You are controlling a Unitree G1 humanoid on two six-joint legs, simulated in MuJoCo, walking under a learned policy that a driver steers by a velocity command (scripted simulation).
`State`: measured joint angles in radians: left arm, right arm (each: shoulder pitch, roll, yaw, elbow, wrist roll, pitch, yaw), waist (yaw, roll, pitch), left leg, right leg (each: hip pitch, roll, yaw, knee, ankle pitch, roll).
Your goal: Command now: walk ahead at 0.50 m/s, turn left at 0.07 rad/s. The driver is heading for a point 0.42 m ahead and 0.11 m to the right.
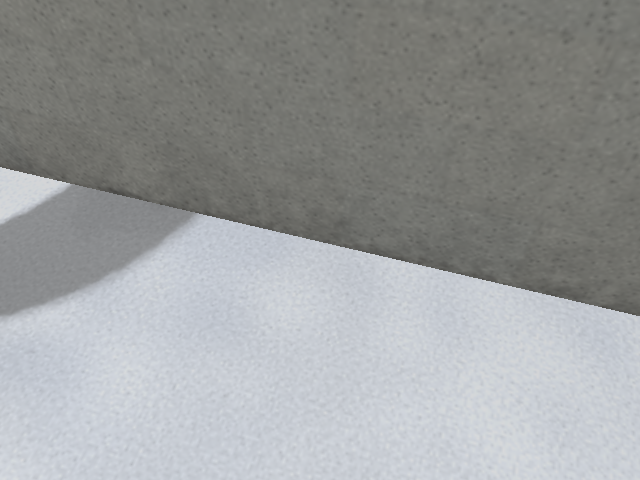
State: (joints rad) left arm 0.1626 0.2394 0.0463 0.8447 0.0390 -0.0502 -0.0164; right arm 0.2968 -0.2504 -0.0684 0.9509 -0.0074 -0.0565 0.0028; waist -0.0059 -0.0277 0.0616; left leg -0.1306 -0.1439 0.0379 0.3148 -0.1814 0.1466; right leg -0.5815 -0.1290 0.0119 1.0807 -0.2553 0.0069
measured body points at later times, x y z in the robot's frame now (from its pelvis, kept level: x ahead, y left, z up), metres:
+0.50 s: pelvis +0.27 -0.07 +0.00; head +0.31 -0.08 +0.45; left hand +0.40 +0.19 -0.13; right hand +0.31 -0.33 -0.14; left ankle +0.26 +0.07 -0.66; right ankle +0.30 -0.11 -0.74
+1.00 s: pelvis +0.42 -0.05 +0.00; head +0.42 -0.04 +0.45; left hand +0.53 +0.18 -0.16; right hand +0.44 -0.31 -0.14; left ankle +0.48 +0.03 -0.74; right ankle +0.30 -0.11 -0.74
